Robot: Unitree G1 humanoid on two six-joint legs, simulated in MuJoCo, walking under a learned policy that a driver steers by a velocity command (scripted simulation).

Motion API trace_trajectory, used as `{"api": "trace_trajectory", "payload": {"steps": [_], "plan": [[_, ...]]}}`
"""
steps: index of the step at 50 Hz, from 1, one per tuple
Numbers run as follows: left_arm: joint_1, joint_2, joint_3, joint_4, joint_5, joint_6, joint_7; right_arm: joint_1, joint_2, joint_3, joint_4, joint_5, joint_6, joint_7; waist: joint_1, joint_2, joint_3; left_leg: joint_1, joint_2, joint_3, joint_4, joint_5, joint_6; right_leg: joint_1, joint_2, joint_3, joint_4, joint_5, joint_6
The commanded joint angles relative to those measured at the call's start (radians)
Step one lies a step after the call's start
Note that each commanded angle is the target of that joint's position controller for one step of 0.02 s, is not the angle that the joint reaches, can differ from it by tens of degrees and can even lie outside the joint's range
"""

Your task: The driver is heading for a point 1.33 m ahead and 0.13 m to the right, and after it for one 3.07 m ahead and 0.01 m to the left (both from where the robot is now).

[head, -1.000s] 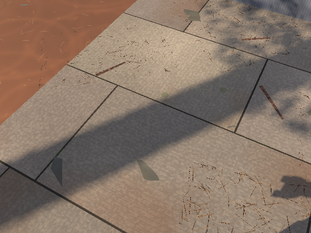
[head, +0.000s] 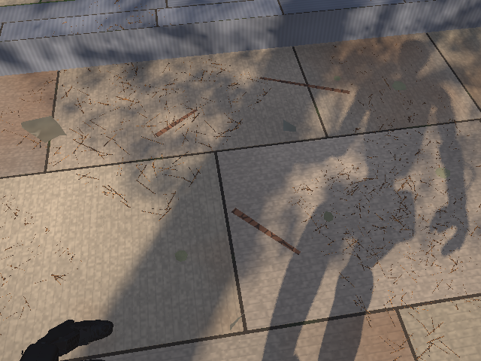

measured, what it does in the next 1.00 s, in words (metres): walks ahead, turning right: left foot, then right foot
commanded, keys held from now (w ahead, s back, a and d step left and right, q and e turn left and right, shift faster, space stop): w+e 0.36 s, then w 0.64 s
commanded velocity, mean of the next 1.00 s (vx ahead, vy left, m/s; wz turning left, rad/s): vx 0.50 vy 0.00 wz -0.35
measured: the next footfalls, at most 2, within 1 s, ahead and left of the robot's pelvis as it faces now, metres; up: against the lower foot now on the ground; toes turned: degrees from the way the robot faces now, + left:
left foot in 0.48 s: +0.47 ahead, +0.07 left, +0.00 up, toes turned -19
right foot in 1.00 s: +0.65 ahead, -0.25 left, +0.00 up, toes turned -19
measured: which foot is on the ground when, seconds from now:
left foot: down 0.00-0.02, up 0.04-0.46, down 0.48-1.00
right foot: down 0.00-0.48, up 0.50-0.98, down 1.00-1.00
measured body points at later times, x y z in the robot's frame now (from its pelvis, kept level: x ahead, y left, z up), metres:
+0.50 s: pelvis +0.29 +0.00 +0.00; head +0.31 -0.01 +0.45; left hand +0.41 +0.28 -0.10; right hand +0.45 -0.29 -0.06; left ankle +0.43 +0.08 -0.72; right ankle +0.13 -0.09 -0.71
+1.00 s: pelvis +0.54 -0.10 +0.01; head +0.56 -0.12 +0.46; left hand +0.85 +0.03 -0.05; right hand +0.42 -0.36 -0.12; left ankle +0.44 +0.08 -0.71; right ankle +0.61 -0.24 -0.72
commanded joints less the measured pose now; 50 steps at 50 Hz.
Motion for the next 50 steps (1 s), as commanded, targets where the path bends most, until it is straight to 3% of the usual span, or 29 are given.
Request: {"api": "trace_trajectory", "payload": {"steps": [1, 2, 3, 4, 5, 6, 7, 9, 12, 15, 18, 21, 23, 24, 25, 26, 27, 28, 29, 30, 31, 33, 38, 41, 45, 47, 48, 49, 50], "plan": [[0.388, 0.266, 0.111, 0.028, -0.008, 0.011, 0.037, -0.018, -0.105, -0.012, -0.088, -0.035, -0.010, -0.009, 0.221, -0.087, -0.253, -0.422, 0.103, -0.034, 0.665, 0.511, 0.070, 0.711, -0.090, 0.231, -0.045, 0.062, -0.137], [0.326, 0.338, 0.109, -0.011, -0.008, -0.005, 0.033, 0.020, -0.033, 0.019, -0.155, -0.041, -0.042, 0.002, 0.125, -0.269, -0.391, -0.787, -0.113, -0.205, 0.985, -0.142, 0.023, 0.942, -0.312, 0.854, -0.230, -0.178, -0.348], [0.346, 0.247, 0.086, -0.014, -0.003, -0.020, 0.025, -0.091, -0.138, -0.003, -0.165, -0.004, -0.074, 0.017, 0.206, -0.119, -0.398, -0.893, -0.057, -0.358, 1.030, -0.081, 0.039, 0.930, -0.309, 0.848, -0.308, -0.259, -0.309], [0.319, 0.205, 0.072, 0.000, 0.003, -0.032, 0.025, -0.153, -0.140, -0.001, -0.189, 0.019, -0.089, 0.024, 0.194, -0.095, -0.254, -0.933, -0.020, -0.338, 0.981, 0.004, 0.058, 0.813, -0.273, 0.701, -0.309, -0.212, -0.267], [0.258, 0.180, 0.062, -0.001, 0.002, -0.039, 0.025, -0.156, -0.124, 0.004, -0.179, 0.000, -0.093, 0.017, 0.141, 0.006, -0.163, -0.881, 0.024, -0.336, 0.883, 0.079, 0.059, 0.650, -0.225, 0.584, -0.309, -0.095, -0.230], [0.199, 0.152, 0.054, -0.009, 0.008, -0.041, 0.029, -0.152, -0.132, -0.003, -0.170, -0.026, -0.089, 0.011, 0.103, 0.009, -0.128, -0.810, 0.050, -0.337, 0.797, 0.118, 0.051, 0.534, -0.190, 0.505, -0.316, 0.018, -0.209], [0.165, 0.140, 0.047, -0.022, 0.018, -0.042, 0.033, -0.134, -0.134, -0.007, -0.164, -0.033, -0.077, 0.013, 0.073, -0.010, -0.107, -0.750, 0.061, -0.339, 0.765, 0.144, 0.043, 0.452, -0.165, 0.463, -0.338, 0.090, -0.205], [0.156, 0.146, 0.048, -0.012, 0.016, -0.046, 0.042, -0.121, -0.110, -0.003, -0.160, -0.041, -0.057, 0.013, 0.054, -0.014, -0.094, -0.707, 0.056, -0.319, 0.694, 0.167, 0.014, 0.364, -0.149, 0.416, -0.362, 0.193, -0.216], [0.191, 0.173, 0.055, 0.015, 0.010, -0.045, 0.062, -0.209, -0.068, 0.013, -0.183, -0.046, -0.045, 0.011, 0.076, -0.013, -0.056, -0.705, 0.030, -0.300, 0.507, 0.317, -0.022, 0.288, -0.103, 0.334, -0.371, 0.212, -0.196], [0.232, 0.180, 0.058, 0.040, 0.001, -0.035, 0.073, -0.329, -0.038, 0.027, -0.208, -0.039, -0.051, 0.021, 0.125, -0.040, -0.037, -0.625, -0.021, -0.293, 0.268, 0.513, -0.025, 0.248, -0.057, 0.300, -0.354, 0.100, -0.145], [0.283, 0.186, 0.061, 0.069, -0.007, -0.030, 0.074, -0.393, -0.059, 0.022, -0.229, -0.021, -0.060, 0.033, 0.150, -0.055, -0.032, -0.573, -0.050, -0.313, 0.163, 0.551, -0.015, 0.280, -0.081, 0.363, -0.318, 0.018, -0.127], [0.302, 0.161, 0.055, 0.092, -0.003, -0.026, 0.077, -0.364, -0.091, 0.007, -0.224, -0.020, -0.071, 0.043, 0.136, -0.086, -0.038, -0.549, -0.041, -0.325, 0.112, 0.479, 0.023, 0.382, -0.129, 0.426, -0.239, 0.006, -0.107], [0.293, 0.145, 0.050, 0.098, 0.003, -0.020, 0.075, -0.272, -0.104, -0.006, -0.201, -0.025, -0.077, 0.040, 0.086, -0.106, -0.056, -0.427, -0.056, -0.287, 0.066, 0.415, 0.068, 0.399, -0.111, 0.428, -0.156, 0.098, -0.080], [0.297, 0.106, 0.036, 0.095, 0.008, -0.021, 0.071, -0.177, -0.133, -0.020, -0.186, -0.037, -0.082, 0.035, 0.041, -0.083, -0.132, -0.265, -0.013, -0.316, 0.066, 0.412, 0.111, 0.374, -0.058, 0.384, -0.009, 0.154, -0.048], [0.357, 0.053, 0.015, 0.081, 0.022, -0.026, 0.071, -0.040, -0.201, -0.036, -0.175, -0.052, -0.085, 0.031, 0.016, 0.071, -0.285, 0.024, 0.168, -0.531, 0.097, 0.417, 0.202, 0.203, 0.026, 0.302, 0.288, -0.043, 0.000], [0.467, 0.034, 0.006, 0.081, -0.012, -0.036, 0.072, 0.057, -0.245, -0.055, -0.116, -0.042, -0.069, 0.044, 0.043, 0.386, -0.360, 0.237, 0.322, -0.989, -0.061, 0.108, 0.344, -0.108, 0.131, 0.207, 0.581, -0.448, 0.064], [0.406, 0.129, 0.022, 0.095, -0.020, -0.039, 0.075, 0.045, -0.153, -0.032, -0.127, -0.013, -0.067, 0.048, 0.011, 0.242, -0.259, 0.190, 0.315, -1.037, -0.118, -0.117, 0.319, -0.226, 0.076, 0.260, 0.686, -0.430, 0.067], [0.284, 0.163, 0.032, 0.076, -0.016, -0.038, 0.074, -0.010, -0.109, -0.018, -0.134, -0.014, -0.061, 0.044, -0.004, 0.146, -0.141, 0.075, 0.280, -0.889, -0.125, -0.083, 0.281, -0.257, 0.041, 0.236, 0.699, -0.341, 0.065], [0.216, 0.153, 0.028, 0.060, -0.001, -0.038, 0.075, -0.057, -0.093, -0.009, -0.143, -0.026, -0.055, 0.042, 0.011, 0.086, -0.080, -0.037, 0.237, -0.774, -0.137, 0.036, 0.266, -0.233, 0.008, 0.198, 0.668, -0.278, 0.066], [0.187, 0.136, 0.028, 0.049, 0.010, -0.043, 0.071, -0.087, -0.076, -0.002, -0.139, -0.033, -0.052, 0.039, 0.033, 0.082, -0.039, -0.116, 0.203, -0.700, -0.158, 0.133, 0.268, -0.214, -0.026, 0.185, 0.605, -0.228, 0.066], [0.196, 0.118, 0.027, 0.050, 0.011, -0.046, 0.066, -0.099, -0.062, 0.005, -0.137, -0.040, -0.054, 0.036, 0.057, 0.110, -0.037, -0.165, 0.173, -0.643, -0.177, 0.209, 0.259, -0.163, -0.052, 0.174, 0.559, -0.195, 0.066], [0.213, 0.085, 0.020, 0.061, 0.008, -0.044, 0.062, -0.091, -0.056, 0.008, -0.124, -0.031, -0.058, 0.033, 0.070, 0.136, -0.050, -0.195, 0.148, -0.568, -0.205, 0.312, 0.269, -0.124, -0.064, 0.143, 0.489, -0.179, 0.076], [0.074, 0.038, -0.004, 0.027, 0.017, -0.053, 0.053, -0.048, -0.119, -0.007, -0.087, -0.015, -0.049, 0.023, 0.035, 0.103, -0.024, -0.207, 0.138, -0.431, -0.254, 0.454, 0.274, -0.119, -0.074, 0.099, 0.191, 0.018, 0.102], [-0.013, 0.035, -0.008, 0.014, 0.009, -0.061, 0.042, -0.004, -0.134, -0.007, -0.062, -0.007, -0.040, 0.021, 0.003, 0.103, -0.009, -0.214, 0.122, -0.370, -0.249, 0.472, 0.252, -0.047, -0.046, 0.071, 0.041, 0.140, 0.107], [-0.093, 0.054, -0.003, -0.016, 0.000, -0.068, 0.025, 0.048, -0.148, -0.010, -0.026, 0.001, -0.021, 0.019, -0.007, 0.109, 0.016, -0.132, 0.172, -0.382, -0.211, 0.492, 0.233, -0.028, -0.027, 0.069, -0.053, 0.114, 0.078], [-0.065, 0.078, 0.006, -0.012, 0.002, -0.072, 0.020, 0.042, -0.164, -0.016, -0.018, 0.003, -0.010, 0.014, 0.028, 0.118, 0.001, -0.091, 0.188, -0.380, -0.155, 0.595, 0.214, 0.038, -0.011, 0.057, -0.092, 0.057, 0.049], [0.008, 0.099, 0.019, 0.008, 0.007, -0.072, 0.023, 0.023, -0.170, -0.017, -0.020, 0.005, -0.005, 0.011, 0.078, 0.113, -0.040, -0.095, 0.167, -0.349, -0.066, 0.739, 0.195, 0.155, 0.013, 0.032, -0.128, 0.056, 0.027], [0.144, 0.142, 0.042, 0.051, 0.013, -0.070, 0.030, 0.026, -0.149, -0.008, -0.021, 0.001, -0.003, 0.009, 0.140, 0.093, -0.131, -0.142, 0.118, -0.305, 0.099, 0.829, 0.170, 0.358, 0.022, 0.023, -0.138, 0.063, -0.003], [0.329, 0.214, 0.064, 0.083, 0.024, -0.066, 0.042, 0.018, -0.097, 0.015, -0.051, -0.024, -0.007, 0.007, 0.213, -0.009, -0.282, -0.329, 0.064, -0.260, 0.399, 0.610, 0.129, 0.653, -0.154, 0.216, -0.102, 0.089, -0.070]]}}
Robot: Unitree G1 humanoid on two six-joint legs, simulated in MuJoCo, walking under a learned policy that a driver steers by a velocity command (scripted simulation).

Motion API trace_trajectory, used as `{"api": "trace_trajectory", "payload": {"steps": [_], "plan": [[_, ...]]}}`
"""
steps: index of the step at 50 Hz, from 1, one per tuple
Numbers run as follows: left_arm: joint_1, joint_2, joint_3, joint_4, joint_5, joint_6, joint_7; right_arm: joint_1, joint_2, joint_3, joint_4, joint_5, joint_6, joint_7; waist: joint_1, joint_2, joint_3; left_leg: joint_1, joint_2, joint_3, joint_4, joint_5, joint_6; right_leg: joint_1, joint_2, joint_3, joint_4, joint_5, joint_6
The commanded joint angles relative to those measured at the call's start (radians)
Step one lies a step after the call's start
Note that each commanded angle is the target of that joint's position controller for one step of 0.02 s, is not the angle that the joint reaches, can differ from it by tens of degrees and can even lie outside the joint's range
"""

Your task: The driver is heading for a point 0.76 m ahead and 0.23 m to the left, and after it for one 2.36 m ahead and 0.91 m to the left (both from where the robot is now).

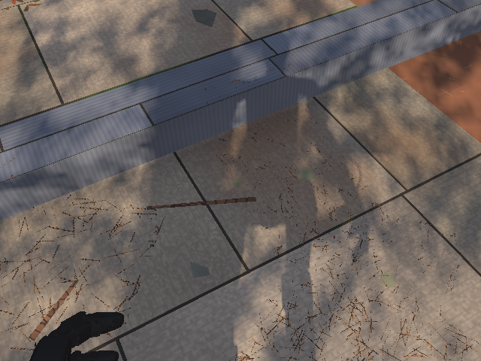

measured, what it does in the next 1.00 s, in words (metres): walks ahead: left foot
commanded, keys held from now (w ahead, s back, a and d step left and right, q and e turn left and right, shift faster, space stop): w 0.64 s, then w+q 0.36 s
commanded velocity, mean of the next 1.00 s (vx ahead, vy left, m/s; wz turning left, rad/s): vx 0.50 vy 0.00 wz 0.10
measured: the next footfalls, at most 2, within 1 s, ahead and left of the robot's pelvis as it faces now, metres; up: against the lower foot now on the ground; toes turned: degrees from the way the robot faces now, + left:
left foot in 0.52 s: +0.45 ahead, +0.13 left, +0.00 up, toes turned +2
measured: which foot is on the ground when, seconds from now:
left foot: down 0.00-0.00, up 0.02-0.50, down 0.52-1.00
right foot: down 0.00-0.54, up 0.56-1.00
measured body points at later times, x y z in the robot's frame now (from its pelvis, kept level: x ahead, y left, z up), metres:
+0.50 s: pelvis +0.27 +0.01 +0.00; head +0.30 +0.01 +0.45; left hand +0.24 +0.30 -0.12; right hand +0.51 -0.21 -0.07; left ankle +0.41 +0.13 -0.72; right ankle +0.11 -0.11 -0.73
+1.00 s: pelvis +0.54 +0.01 +0.01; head +0.57 +0.01 +0.46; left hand +0.75 +0.26 -0.07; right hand +0.55 -0.28 -0.12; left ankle +0.41 +0.13 -0.73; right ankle +0.68 -0.10 -0.72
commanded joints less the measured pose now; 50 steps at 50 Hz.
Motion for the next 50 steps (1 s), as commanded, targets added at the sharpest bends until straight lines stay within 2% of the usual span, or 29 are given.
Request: {"api": "trace_trajectory", "payload": {"steps": [1, 2, 3, 4, 5, 6, 8, 10, 12, 16, 21, 23, 24, 25, 26, 27, 28, 29, 30, 31, 32, 33, 35, 38, 42, 46, 47, 49, 50], "plan": [[0.409, 0.316, 0.102, 0.046, 0.012, 0.004, 0.015, 0.062, 0.005, 0.024, -0.108, -0.020, -0.032, -0.004, 0.168, -0.299, -0.363, -0.633, -0.053, -0.004, 0.726, -0.066, 0.024, 0.868, -0.373, 0.625, -0.100, -0.165, -0.258], [0.415, 0.217, 0.078, 0.046, -0.001, 0.006, 0.013, 0.008, -0.097, 0.002, -0.094, -0.001, -0.049, 0.003, 0.209, -0.206, -0.335, -0.757, -0.012, -0.114, 0.846, -0.143, 0.029, 0.839, -0.363, 0.713, -0.177, -0.321, -0.253], [0.347, 0.184, 0.064, 0.042, -0.003, 0.004, 0.014, -0.082, -0.141, -0.013, -0.123, 0.018, -0.060, 0.008, 0.199, -0.155, -0.191, -0.813, 0.035, -0.100, 0.857, -0.055, 0.041, 0.721, -0.328, 0.574, -0.197, -0.291, -0.214], [0.286, 0.164, 0.056, 0.037, 0.003, 0.003, 0.013, -0.132, -0.130, -0.011, -0.130, 0.012, -0.062, 0.006, 0.173, -0.085, -0.122, -0.785, 0.076, -0.077, 0.819, 0.033, 0.039, 0.596, -0.284, 0.467, -0.216, -0.197, -0.193], [0.240, 0.141, 0.049, 0.036, 0.010, 0.002, 0.010, -0.153, -0.120, -0.013, -0.133, -0.005, -0.060, 0.005, 0.146, -0.063, -0.068, -0.752, 0.100, -0.071, 0.763, 0.089, 0.030, 0.491, -0.250, 0.396, -0.245, -0.102, -0.185], [0.213, 0.122, 0.043, 0.035, 0.018, -0.003, 0.008, -0.138, -0.109, -0.015, -0.129, -0.009, -0.051, 0.006, 0.113, -0.078, -0.055, -0.693, 0.121, -0.079, 0.731, 0.128, 0.023, 0.418, -0.225, 0.346, -0.273, -0.035, -0.179], [0.201, 0.122, 0.045, 0.048, 0.011, -0.014, 0.007, -0.113, -0.071, -0.009, -0.119, -0.010, -0.032, 0.006, 0.083, -0.082, -0.048, -0.638, 0.127, -0.070, 0.681, 0.158, 0.006, 0.343, -0.209, 0.283, -0.319, 0.038, -0.190], [0.213, 0.144, 0.052, 0.071, 0.007, -0.023, 0.012, -0.159, -0.056, -0.005, -0.135, -0.018, -0.020, 0.002, 0.080, -0.062, -0.016, -0.664, 0.131, -0.063, 0.602, 0.223, -0.013, 0.309, -0.205, 0.227, -0.352, 0.087, -0.198], [0.236, 0.158, 0.056, 0.092, 0.007, -0.022, 0.019, -0.228, -0.046, 0.000, -0.154, -0.022, -0.020, 0.003, 0.098, -0.044, 0.007, -0.685, 0.131, -0.061, 0.479, 0.337, -0.021, 0.311, -0.190, 0.178, -0.367, 0.105, -0.187], [0.300, 0.184, 0.059, 0.135, -0.002, -0.013, 0.029, -0.369, -0.025, 0.011, -0.186, -0.014, -0.033, 0.018, 0.149, -0.040, 0.036, -0.627, 0.091, -0.029, 0.244, 0.526, -0.013, 0.321, -0.162, 0.102, -0.373, 0.092, -0.149], [0.379, 0.199, 0.063, 0.198, -0.011, 0.010, 0.035, -0.482, -0.042, 0.010, -0.236, -0.005, -0.044, 0.043, 0.175, -0.045, 0.061, -0.651, 0.065, -0.032, 0.123, 0.470, 0.027, 0.479, -0.227, 0.119, -0.305, 0.127, -0.130], [0.378, 0.209, 0.067, 0.211, -0.011, 0.021, 0.040, -0.462, -0.058, 0.005, -0.237, -0.007, -0.047, 0.049, 0.152, -0.060, 0.042, -0.602, 0.047, -0.018, 0.096, 0.394, 0.053, 0.532, -0.243, 0.123, -0.251, 0.223, -0.111], [0.365, 0.218, 0.069, 0.213, -0.011, 0.027, 0.042, -0.413, -0.075, -0.004, -0.226, -0.009, -0.049, 0.048, 0.121, -0.073, 0.011, -0.519, 0.022, 0.006, 0.083, 0.362, 0.070, 0.541, -0.234, 0.112, -0.191, 0.360, -0.099], [0.349, 0.214, 0.066, 0.212, -0.010, 0.033, 0.044, -0.300, -0.104, -0.022, -0.192, -0.012, -0.049, 0.043, 0.058, -0.068, -0.059, -0.354, -0.009, 0.037, 0.058, 0.371, 0.096, 0.520, -0.195, 0.077, -0.059, 0.506, -0.077], [0.348, 0.185, 0.052, 0.200, 0.001, 0.034, 0.048, -0.135, -0.158, -0.045, -0.150, -0.017, -0.048, 0.033, -0.010, -0.040, -0.183, -0.084, 0.048, -0.015, 0.097, 0.413, 0.139, 0.398, -0.145, 0.038, 0.154, 0.448, -0.045], [0.451, 0.083, 0.019, 0.173, 0.008, 0.016, 0.041, -0.014, -0.256, -0.069, -0.134, -0.034, -0.041, 0.026, -0.001, 0.157, -0.351, 0.339, 0.305, -0.422, 0.094, 0.310, 0.288, -0.005, -0.009, -0.023, 0.548, 0.084, 0.033], [0.445, 0.082, 0.014, 0.190, 0.006, -0.004, 0.036, 0.021, -0.200, -0.056, -0.118, -0.013, -0.033, 0.026, -0.015, 0.259, -0.418, 0.415, 0.382, -0.717, -0.059, 0.179, 0.341, -0.183, 0.070, 0.086, 0.732, -0.497, 0.048], [0.362, 0.176, 0.040, 0.167, -0.022, -0.019, 0.028, -0.036, -0.152, -0.037, -0.123, -0.006, -0.031, 0.024, -0.018, 0.183, -0.274, 0.308, 0.355, -0.624, -0.094, 0.081, 0.295, -0.284, 0.008, 0.131, 0.807, -0.476, 0.034], [0.285, 0.179, 0.041, 0.145, -0.033, -0.026, 0.027, -0.104, -0.129, -0.030, -0.137, -0.010, -0.029, 0.021, 0.006, 0.125, -0.160, 0.164, 0.319, -0.498, -0.118, 0.101, 0.264, -0.296, -0.044, 0.095, 0.780, -0.389, 0.024], [0.244, 0.168, 0.041, 0.136, -0.021, -0.025, 0.030, -0.160, -0.105, -0.023, -0.139, -0.019, -0.031, 0.023, 0.034, 0.074, -0.074, 0.020, 0.280, -0.406, -0.157, 0.173, 0.253, -0.271, -0.079, 0.074, 0.714, -0.317, 0.028], [0.249, 0.159, 0.046, 0.141, -0.008, -0.015, 0.034, -0.197, -0.076, -0.014, -0.145, -0.029, -0.038, 0.025, 0.069, 0.084, -0.043, -0.075, 0.246, -0.343, -0.189, 0.243, 0.239, -0.212, -0.111, 0.081, 0.657, -0.263, 0.030], [0.268, 0.139, 0.043, 0.146, -0.001, -0.006, 0.035, -0.213, -0.074, -0.013, -0.145, -0.032, -0.041, 0.028, 0.093, 0.102, -0.035, -0.140, 0.225, -0.318, -0.217, 0.289, 0.242, -0.156, -0.118, 0.080, 0.629, -0.234, 0.039], [0.278, 0.108, 0.038, 0.147, 0.010, 0.008, 0.040, -0.208, -0.086, -0.018, -0.135, -0.021, -0.049, 0.028, 0.115, 0.093, -0.026, -0.198, 0.206, -0.269, -0.254, 0.372, 0.264, -0.127, -0.118, 0.068, 0.566, -0.202, 0.061], [0.166, 0.098, 0.032, 0.109, 0.020, 0.005, 0.043, -0.170, -0.122, -0.032, -0.114, -0.015, -0.048, 0.012, 0.097, 0.067, 0.010, -0.210, 0.184, -0.214, -0.280, 0.418, 0.264, -0.165, -0.110, 0.067, 0.370, -0.051, 0.094], [0.008, 0.077, 0.021, 0.075, 0.010, -0.014, 0.026, -0.095, -0.148, -0.042, -0.086, -0.002, -0.032, -0.009, 0.045, 0.065, 0.027, -0.222, 0.146, -0.171, -0.263, 0.386, 0.222, -0.079, -0.052, 0.050, 0.110, 0.143, 0.113], [-0.074, 0.110, 0.027, 0.048, -0.003, -0.032, 0.010, -0.038, -0.155, -0.049, -0.066, 0.008, -0.014, -0.019, 0.035, 0.082, 0.030, -0.145, 0.185, -0.246, -0.191, 0.322, 0.201, -0.032, -0.032, 0.084, -0.006, 0.131, 0.102], [-0.032, 0.098, 0.016, 0.058, 0.068, 0.004, 0.002, -0.025, -0.156, -0.051, -0.054, -0.047, -0.012, -0.001, 0.046, 0.101, 0.010, -0.147, 0.148, -0.227, -0.153, 0.420, 0.173, 0.033, -0.015, 0.007, 0.035, 0.072, 0.098], [0.072, 0.128, 0.025, 0.073, 0.064, 0.013, 0.011, -0.040, -0.162, -0.061, -0.062, -0.052, -0.011, 0.006, 0.094, 0.124, -0.015, -0.163, 0.139, -0.254, -0.039, 0.479, 0.141, 0.177, -0.005, 0.014, 0.000, -0.066, 0.072], [0.188, 0.168, 0.039, 0.103, 0.070, 0.000, 0.023, -0.038, -0.138, -0.056, -0.061, -0.051, -0.015, 0.009, 0.150, 0.065, -0.068, -0.198, 0.083, -0.225, 0.132, 0.501, 0.121, 0.329, -0.029, 0.042, -0.049, -0.108, 0.046]]}}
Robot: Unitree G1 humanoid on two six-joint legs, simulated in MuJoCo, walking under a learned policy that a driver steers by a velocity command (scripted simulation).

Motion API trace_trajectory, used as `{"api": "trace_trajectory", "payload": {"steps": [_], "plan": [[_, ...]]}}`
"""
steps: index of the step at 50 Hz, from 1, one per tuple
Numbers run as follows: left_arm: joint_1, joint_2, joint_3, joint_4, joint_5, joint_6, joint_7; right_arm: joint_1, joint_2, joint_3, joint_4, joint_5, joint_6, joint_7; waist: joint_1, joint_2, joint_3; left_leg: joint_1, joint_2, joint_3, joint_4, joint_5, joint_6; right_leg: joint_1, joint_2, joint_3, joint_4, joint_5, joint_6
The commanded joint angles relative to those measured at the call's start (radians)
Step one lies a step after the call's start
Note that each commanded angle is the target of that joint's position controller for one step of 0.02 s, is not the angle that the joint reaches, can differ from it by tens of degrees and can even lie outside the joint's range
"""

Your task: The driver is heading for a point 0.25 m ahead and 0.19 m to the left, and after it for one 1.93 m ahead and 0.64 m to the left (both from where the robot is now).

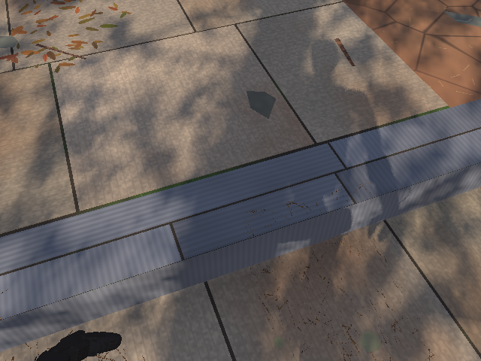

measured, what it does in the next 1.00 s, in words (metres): walks ahead, turning left: right foot, then left foot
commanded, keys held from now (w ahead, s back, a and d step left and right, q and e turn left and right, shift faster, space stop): w+q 0.24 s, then q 0.56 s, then no key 0.20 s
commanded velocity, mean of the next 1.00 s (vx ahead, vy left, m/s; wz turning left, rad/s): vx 0.23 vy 0.00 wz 0.53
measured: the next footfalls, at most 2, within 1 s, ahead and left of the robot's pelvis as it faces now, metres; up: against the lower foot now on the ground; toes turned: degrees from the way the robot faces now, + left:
right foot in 0.02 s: +0.16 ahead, -0.12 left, +0.00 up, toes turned +1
left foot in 0.48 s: +0.34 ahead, +0.13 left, +0.00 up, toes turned +19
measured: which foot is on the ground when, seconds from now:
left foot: down 0.00-0.02, up 0.04-0.46, down 0.48-1.00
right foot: up 0.00-0.00, down 0.02-0.48, up 0.50-0.98, down 1.00-1.00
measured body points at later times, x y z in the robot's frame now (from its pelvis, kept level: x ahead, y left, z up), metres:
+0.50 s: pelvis +0.22 +0.02 -0.01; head +0.26 +0.05 +0.44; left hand +0.15 +0.29 -0.15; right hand +0.48 -0.16 -0.11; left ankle +0.30 +0.11 -0.74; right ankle +0.13 -0.12 -0.71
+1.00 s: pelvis +0.29 +0.02 +0.00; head +0.32 +0.03 +0.45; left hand +0.28 +0.34 -0.10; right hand +0.56 -0.15 -0.11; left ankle +0.30 +0.11 -0.73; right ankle +0.38 -0.09 -0.73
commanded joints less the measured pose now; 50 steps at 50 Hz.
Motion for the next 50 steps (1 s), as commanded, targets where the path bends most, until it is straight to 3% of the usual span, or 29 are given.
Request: {"api": "trace_trajectory", "payload": {"steps": [1, 2, 3, 4, 5, 6, 8, 10, 13, 17, 21, 22, 23, 24, 25, 26, 27, 28, 29, 31, 33, 40, 41, 44, 47, 49, 50], "plan": [[0.374, 0.237, 0.067, 0.012, 0.040, -0.018, 0.029, -0.047, -0.075, -0.017, -0.090, -0.004, -0.017, 0.008, 0.225, -0.063, -0.219, -0.257, 0.072, -0.048, 0.454, 0.253, 0.076, 0.533, -0.232, 0.222, -0.071, -0.264, -0.078], [0.384, 0.357, 0.097, 0.021, 0.035, -0.002, 0.035, 0.063, 0.001, -0.001, -0.131, 0.027, -0.017, 0.005, 0.165, -0.336, -0.303, -0.560, -0.063, 0.063, 0.698, -0.212, 0.054, 0.725, -0.443, 0.632, -0.208, -0.380, -0.175], [0.329, 0.274, 0.085, 0.011, 0.013, 0.010, 0.034, 0.049, -0.097, -0.015, -0.091, 0.002, 0.002, -0.002, 0.157, -0.187, -0.228, -0.628, 0.015, 0.007, 0.802, -0.168, 0.073, 0.627, -0.415, 0.664, -0.234, -0.493, -0.192], [0.263, 0.172, 0.057, 0.001, 0.005, 0.007, 0.030, -0.024, -0.120, -0.024, -0.086, -0.001, 0.008, 0.006, 0.149, -0.078, -0.110, -0.622, 0.052, -0.003, 0.794, -0.071, 0.079, 0.518, -0.348, 0.493, -0.244, -0.461, -0.167], [0.222, 0.127, 0.045, 0.006, 0.003, 0.004, 0.027, -0.058, -0.104, -0.023, -0.088, 0.002, 0.009, 0.016, 0.130, -0.066, -0.054, -0.591, 0.084, 0.010, 0.755, 0.000, 0.067, 0.442, -0.292, 0.347, -0.258, -0.295, -0.148], [0.216, 0.106, 0.038, 0.015, -0.001, 0.001, 0.030, -0.076, -0.096, -0.023, -0.087, -0.009, 0.018, 0.024, 0.121, -0.095, -0.032, -0.568, 0.104, 0.021, 0.719, 0.027, 0.055, 0.407, -0.256, 0.247, -0.269, -0.178, -0.132], [0.240, 0.102, 0.038, 0.039, -0.010, -0.015, 0.029, -0.077, -0.075, -0.019, -0.082, -0.020, 0.038, 0.037, 0.108, -0.111, -0.027, -0.536, 0.107, 0.039, 0.716, 0.070, 0.034, 0.382, -0.226, 0.139, -0.277, -0.006, -0.133], [0.267, 0.108, 0.043, 0.060, -0.020, -0.028, 0.027, -0.130, -0.058, -0.014, -0.101, -0.019, 0.048, 0.046, 0.105, -0.088, -0.020, -0.578, 0.116, 0.045, 0.700, 0.113, 0.025, 0.399, -0.240, 0.083, -0.299, 0.074, -0.154], [0.287, 0.108, 0.046, 0.085, -0.021, -0.030, 0.028, -0.229, -0.042, -0.005, -0.130, -0.020, 0.049, 0.060, 0.114, -0.069, 0.028, -0.637, 0.128, 0.063, 0.603, 0.195, 0.006, 0.410, -0.245, -0.010, -0.327, 0.165, -0.169], [0.280, 0.121, 0.049, 0.108, -0.026, -0.022, 0.033, -0.309, 0.000, 0.020, -0.149, -0.016, 0.040, 0.069, 0.112, -0.086, 0.034, -0.467, 0.097, 0.156, 0.339, 0.312, 0.013, 0.353, -0.195, -0.191, -0.249, 0.450, -0.133], [0.301, 0.164, 0.065, 0.130, -0.036, -0.001, 0.044, -0.304, -0.039, 0.012, -0.153, -0.027, 0.042, 0.067, 0.107, -0.101, -0.001, -0.374, 0.047, 0.195, 0.219, 0.247, 0.064, 0.435, -0.216, -0.214, -0.091, 0.610, -0.102], [0.298, 0.174, 0.069, 0.131, -0.039, 0.008, 0.048, -0.255, -0.055, 0.005, -0.141, -0.034, 0.037, 0.062, 0.087, -0.090, -0.030, -0.319, 0.024, 0.195, 0.184, 0.227, 0.085, 0.446, -0.214, -0.218, 0.012, 0.637, -0.097], [0.287, 0.177, 0.070, 0.128, -0.044, 0.017, 0.050, -0.156, -0.072, -0.006, -0.108, -0.045, 0.026, 0.052, 0.041, -0.039, -0.086, -0.202, -0.008, 0.196, 0.106, 0.287, 0.110, 0.422, -0.188, -0.237, 0.187, 0.578, -0.078], [0.324, 0.168, 0.067, 0.120, -0.037, 0.021, 0.047, -0.061, -0.138, -0.027, -0.085, -0.056, 0.013, 0.034, 0.003, 0.074, -0.162, -0.017, 0.082, 0.078, 0.056, 0.534, 0.148, 0.283, -0.146, -0.247, 0.433, 0.299, -0.034], [0.434, 0.048, 0.039, 0.077, -0.031, 0.030, 0.039, -0.088, -0.277, -0.057, -0.107, -0.041, 0.016, 0.017, 0.101, 0.315, -0.250, 0.265, 0.403, -0.301, 0.160, 1.151, 0.296, -0.067, 0.016, -0.247, 0.770, -0.585, 0.021], [0.395, 0.120, 0.048, 0.088, -0.012, 0.051, 0.045, -0.026, -0.270, -0.068, -0.121, 0.020, 0.034, 0.011, 0.024, 0.180, -0.387, 0.264, 0.438, -0.412, 0.094, 1.117, 0.378, -0.086, 0.043, -0.049, 0.862, -0.598, 0.019], [0.341, 0.117, 0.049, 0.082, -0.019, 0.060, 0.045, -0.096, -0.230, -0.058, -0.127, 0.028, 0.047, 0.004, 0.049, 0.117, -0.277, 0.161, 0.400, -0.327, 0.049, 0.945, 0.360, -0.112, -0.005, -0.006, 0.853, -0.519, 0.016], [0.291, 0.108, 0.045, 0.081, -0.020, 0.060, 0.046, -0.169, -0.168, -0.040, -0.134, 0.026, 0.056, -0.002, 0.069, 0.088, -0.150, 0.026, 0.340, -0.264, 0.000, 0.816, 0.324, -0.113, -0.032, -0.003, 0.781, -0.443, 0.015], [0.262, 0.109, 0.046, 0.079, -0.011, 0.064, 0.049, -0.217, -0.127, -0.028, -0.137, 0.022, 0.062, -0.007, 0.095, 0.090, -0.080, -0.052, 0.281, -0.229, -0.032, 0.736, 0.280, -0.099, -0.047, 0.002, 0.713, -0.392, 0.016], [0.297, 0.112, 0.046, 0.094, 0.001, 0.089, 0.049, -0.248, -0.108, -0.021, -0.141, 0.016, 0.066, -0.009, 0.124, 0.109, -0.086, -0.142, 0.232, -0.186, -0.055, 0.699, 0.246, -0.007, -0.032, -0.002, 0.652, -0.347, 0.021], [0.298, 0.098, 0.044, 0.094, -0.005, 0.102, 0.051, -0.232, -0.137, -0.031, -0.132, 0.008, 0.060, -0.003, 0.127, 0.088, -0.114, -0.163, 0.219, -0.190, -0.058, 0.669, 0.238, 0.019, -0.013, 0.000, 0.610, -0.337, 0.023], [0.164, 0.100, 0.048, 0.053, -0.014, 0.119, 0.060, -0.209, -0.164, -0.045, -0.114, -0.002, 0.082, -0.006, 0.082, 0.130, -0.062, -0.193, 0.183, -0.326, -0.124, 0.156, 0.207, -0.018, 0.016, 0.033, 0.424, -0.294, 0.034], [0.079, 0.119, 0.063, 0.021, -0.053, 0.085, 0.085, -0.311, -0.156, -0.043, -0.172, 0.040, 0.060, -0.033, 0.085, 0.114, -0.067, -0.181, 0.192, -0.397, -0.136, 0.048, 0.212, -0.043, 0.030, 0.106, 0.361, -0.294, 0.051], [0.089, 0.118, 0.059, 0.037, -0.050, 0.052, 0.095, -0.294, -0.155, -0.037, -0.157, 0.025, 0.055, -0.054, 0.076, 0.143, -0.093, -0.135, 0.202, -0.393, -0.116, 0.055, 0.204, 0.014, 0.027, 0.102, 0.248, -0.276, 0.065], [0.112, 0.115, 0.057, 0.054, -0.054, 0.043, 0.073, -0.286, -0.142, -0.029, -0.152, 0.021, 0.070, -0.048, 0.082, 0.151, -0.077, -0.189, 0.180, -0.378, -0.094, 0.143, 0.200, 0.147, 0.048, 0.055, 0.131, -0.261, 0.053], [0.154, 0.112, 0.056, 0.076, -0.052, 0.035, 0.056, -0.293, -0.131, -0.019, -0.152, 0.030, 0.082, -0.048, 0.116, 0.139, -0.069, -0.211, 0.149, -0.358, -0.053, 0.189, 0.165, 0.256, 0.050, 0.028, -0.067, -0.136, 0.017], [0.155, 0.136, 0.059, 0.076, -0.041, 0.032, 0.052, -0.256, -0.116, -0.012, -0.142, 0.028, 0.084, -0.048, 0.113, 0.104, -0.068, -0.248, 0.117, -0.329, -0.019, 0.157, 0.124, 0.327, -0.005, 0.063, -0.135, -0.062, -0.012]]}}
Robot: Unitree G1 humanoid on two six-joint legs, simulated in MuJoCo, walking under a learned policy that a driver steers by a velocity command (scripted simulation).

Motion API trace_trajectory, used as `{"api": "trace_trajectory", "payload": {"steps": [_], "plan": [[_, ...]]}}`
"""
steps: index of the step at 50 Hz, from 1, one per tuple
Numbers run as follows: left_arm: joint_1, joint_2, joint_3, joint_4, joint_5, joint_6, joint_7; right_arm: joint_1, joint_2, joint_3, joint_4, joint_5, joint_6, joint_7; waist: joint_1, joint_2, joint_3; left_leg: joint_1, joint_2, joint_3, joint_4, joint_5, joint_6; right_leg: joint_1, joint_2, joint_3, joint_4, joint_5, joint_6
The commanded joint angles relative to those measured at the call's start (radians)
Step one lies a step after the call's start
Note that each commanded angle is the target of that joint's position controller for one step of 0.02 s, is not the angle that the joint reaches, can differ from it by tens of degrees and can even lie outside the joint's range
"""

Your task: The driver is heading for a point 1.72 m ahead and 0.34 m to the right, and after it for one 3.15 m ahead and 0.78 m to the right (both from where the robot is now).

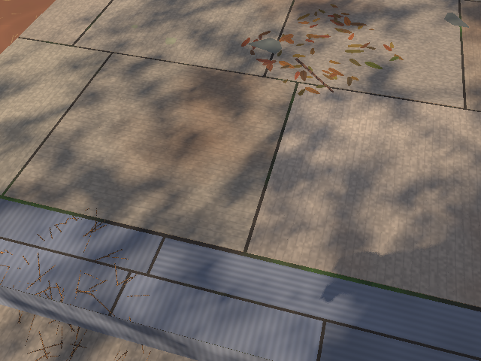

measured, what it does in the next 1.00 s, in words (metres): steps on the spot: left foot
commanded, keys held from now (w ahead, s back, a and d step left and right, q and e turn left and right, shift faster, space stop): no key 1.00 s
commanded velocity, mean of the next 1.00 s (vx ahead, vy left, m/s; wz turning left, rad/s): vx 0.01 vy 0.00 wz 0.06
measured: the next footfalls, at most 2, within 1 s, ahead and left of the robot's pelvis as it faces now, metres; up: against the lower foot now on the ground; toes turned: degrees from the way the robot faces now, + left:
left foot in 0.30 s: +0.03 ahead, +0.13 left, +0.00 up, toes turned -2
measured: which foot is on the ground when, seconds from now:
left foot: down 0.00-0.02, up 0.04-0.28, down 0.30-1.00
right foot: down 0.00-1.00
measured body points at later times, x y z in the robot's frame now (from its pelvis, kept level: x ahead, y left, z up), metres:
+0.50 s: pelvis +0.00 +0.01 +0.00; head +0.01 +0.02 +0.45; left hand +0.10 +0.28 -0.13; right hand +0.13 -0.25 -0.12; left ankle -0.01 +0.13 -0.74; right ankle +0.02 -0.14 -0.74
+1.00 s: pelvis +0.00 +0.02 +0.00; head +0.01 +0.03 +0.45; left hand +0.05 +0.30 -0.14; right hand +0.09 -0.24 -0.13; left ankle -0.01 +0.13 -0.74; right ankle +0.02 -0.14 -0.74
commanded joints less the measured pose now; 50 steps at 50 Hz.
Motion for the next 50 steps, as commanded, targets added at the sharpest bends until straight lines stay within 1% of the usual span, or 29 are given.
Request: {"api": "trace_trajectory", "payload": {"steps": [1, 2, 3, 4, 5, 6, 7, 9, 10, 11, 12, 13, 14, 15, 16, 17, 18, 19, 20, 21, 27, 38, 50], "plan": [[0.060, 0.158, 0.029, -0.034, 0.030, -0.017, -0.010, 0.052, -0.083, -0.007, -0.046, -0.010, -0.005, -0.002, 0.009, -0.087, -0.113, -0.045, 0.150, -0.158, 0.059, -0.239, 0.016, 0.208, -0.206, 0.153, -0.196, 0.215, -0.107], [0.039, 0.192, 0.034, -0.025, 0.059, -0.015, -0.013, 0.007, -0.103, -0.019, -0.074, 0.003, -0.012, -0.003, -0.004, -0.264, -0.052, -0.123, 0.030, -0.004, 0.166, -0.353, -0.033, 0.111, -0.316, 0.312, -0.234, 0.295, -0.247], [-0.021, 0.140, 0.021, -0.051, 0.057, -0.022, -0.013, -0.003, -0.162, -0.034, -0.061, -0.014, -0.019, -0.004, 0.013, -0.227, -0.059, -0.098, 0.056, -0.004, 0.348, -0.426, -0.078, 0.075, -0.352, 0.333, -0.244, 0.346, -0.307], [-0.035, 0.136, 0.020, -0.053, 0.040, -0.025, -0.009, 0.006, -0.187, -0.049, -0.050, -0.007, -0.018, -0.001, 0.012, -0.185, -0.065, -0.114, 0.054, -0.002, 0.460, -0.413, -0.100, 0.088, -0.331, 0.292, -0.227, 0.381, -0.299], [-0.047, 0.142, 0.021, -0.051, 0.023, -0.026, -0.006, 0.025, -0.164, -0.050, -0.028, -0.005, -0.011, -0.002, 0.001, -0.143, -0.069, -0.123, 0.063, -0.004, 0.516, -0.392, -0.123, 0.104, -0.294, 0.241, -0.207, 0.389, -0.273], [-0.058, 0.133, 0.018, -0.045, 0.007, -0.028, -0.006, 0.031, -0.144, -0.046, -0.023, -0.010, -0.002, -0.004, -0.003, -0.128, -0.060, -0.143, 0.082, -0.014, 0.535, -0.363, -0.141, 0.124, -0.281, 0.221, -0.190, 0.408, -0.258], [-0.059, 0.117, 0.010, -0.036, 0.002, -0.026, -0.006, 0.031, -0.107, -0.037, -0.015, -0.008, 0.002, -0.003, -0.005, -0.120, -0.058, -0.132, 0.095, -0.002, 0.503, -0.346, -0.155, 0.130, -0.254, 0.184, -0.178, 0.435, -0.245], [-0.063, 0.111, 0.005, -0.020, 0.009, -0.014, -0.010, 0.003, -0.057, -0.016, -0.016, -0.008, -0.001, 0.001, 0.007, -0.146, -0.074, -0.067, 0.132, 0.075, 0.343, -0.314, -0.172, 0.144, -0.204, 0.121, -0.156, 0.470, -0.225], [-0.048, 0.116, 0.006, -0.010, 0.013, -0.007, -0.011, -0.026, -0.042, -0.008, -0.018, -0.007, -0.006, 0.003, 0.028, -0.161, -0.085, -0.022, 0.140, 0.102, 0.257, -0.298, -0.172, 0.147, -0.193, 0.110, -0.145, 0.493, -0.222], [-0.022, 0.128, 0.008, 0.001, 0.014, -0.002, -0.012, -0.044, -0.045, -0.007, -0.015, -0.002, -0.009, 0.004, 0.045, -0.171, -0.095, 0.013, 0.141, 0.117, 0.174, -0.258, -0.166, 0.159, -0.193, 0.116, -0.136, 0.504, -0.224], [-0.016, 0.136, 0.008, 0.009, 0.010, 0.002, -0.014, -0.034, -0.054, -0.010, -0.003, 0.003, -0.011, 0.005, 0.037, -0.177, -0.100, 0.060, 0.139, 0.133, 0.064, -0.179, -0.155, 0.163, -0.185, 0.116, -0.124, 0.495, -0.218], [-0.010, 0.134, 0.005, 0.017, 0.003, 0.002, -0.017, -0.016, -0.064, -0.012, 0.013, 0.002, -0.011, 0.006, 0.022, -0.174, -0.096, 0.125, 0.133, 0.147, -0.078, -0.055, -0.136, 0.150, -0.172, 0.109, -0.118, 0.471, -0.202], [0.023, 0.127, 0.000, 0.029, 0.001, -0.005, -0.021, -0.022, -0.091, -0.016, 0.018, -0.004, -0.010, 0.005, 0.030, -0.157, -0.098, 0.195, 0.150, 0.117, -0.144, 0.041, -0.112, 0.121, -0.163, 0.114, -0.128, 0.422, -0.169], [0.041, 0.118, -0.008, 0.034, 0.015, -0.019, -0.029, -0.021, -0.137, -0.022, 0.013, -0.011, -0.006, -0.002, 0.040, -0.105, -0.125, 0.292, 0.217, 0.055, -0.114, 0.176, -0.086, 0.065, -0.151, 0.100, -0.128, 0.346, -0.124], [0.071, 0.119, -0.008, 0.035, 0.028, -0.034, -0.042, -0.024, -0.197, -0.034, 0.024, -0.012, -0.001, -0.004, 0.082, 0.004, -0.140, 0.309, 0.249, 0.027, -0.020, 0.259, -0.035, 0.033, -0.087, 0.036, -0.133, 0.248, -0.085], [0.027, 0.112, -0.011, 0.043, 0.029, -0.038, -0.041, -0.020, -0.144, -0.025, 0.037, -0.010, -0.002, 0.007, 0.045, 0.013, -0.154, 0.254, 0.231, 0.043, -0.017, 0.146, -0.009, 0.084, -0.052, -0.017, -0.123, 0.159, -0.043], [-0.015, 0.113, -0.011, 0.046, 0.024, -0.035, -0.038, -0.020, -0.107, -0.013, 0.045, -0.015, -0.006, 0.015, 0.028, 0.001, -0.127, 0.219, 0.222, 0.039, -0.039, 0.089, -0.012, 0.089, -0.042, -0.030, -0.105, 0.129, -0.024], [-0.026, 0.099, -0.013, 0.050, 0.018, -0.027, -0.031, -0.025, -0.101, -0.008, 0.056, -0.022, -0.012, 0.017, 0.031, 0.017, -0.107, 0.190, 0.219, 0.038, -0.055, 0.066, -0.020, 0.091, -0.042, -0.035, -0.097, 0.128, -0.022], [-0.023, 0.095, -0.015, 0.058, 0.017, -0.018, -0.024, -0.033, -0.099, -0.004, 0.063, -0.022, -0.018, 0.018, 0.034, 0.039, -0.077, 0.166, 0.214, 0.038, -0.064, 0.066, -0.028, 0.085, -0.040, -0.034, -0.095, 0.134, -0.022], [-0.011, 0.096, -0.015, 0.067, 0.019, -0.011, -0.019, -0.032, -0.098, -0.001, 0.073, -0.022, -0.025, 0.018, 0.040, 0.049, -0.062, 0.151, 0.213, 0.037, -0.068, 0.059, -0.032, 0.085, -0.038, -0.036, -0.097, 0.129, -0.021], [0.011, 0.098, -0.014, 0.121, 0.020, 0.001, -0.007, -0.021, -0.094, 0.015, 0.122, -0.018, -0.041, 0.013, 0.042, 0.041, -0.019, 0.108, 0.209, 0.028, -0.094, -0.010, -0.031, 0.093, -0.037, -0.038, -0.106, 0.108, -0.006], [0.042, 0.105, -0.017, 0.190, 0.016, 0.002, 0.002, -0.007, -0.087, 0.031, 0.180, -0.014, -0.047, 0.013, 0.035, 0.005, -0.030, 0.119, 0.194, 0.042, -0.100, -0.006, -0.023, 0.096, -0.039, -0.041, -0.117, 0.121, 0.005], [0.083, 0.099, -0.026, 0.223, 0.014, 0.004, 0.006, 0.021, -0.085, 0.039, 0.220, -0.011, -0.043, 0.011, 0.032, -0.003, -0.027, 0.119, 0.174, 0.070, -0.085, 0.019, -0.029, 0.087, -0.036, -0.046, -0.113, 0.131, -0.002]]}}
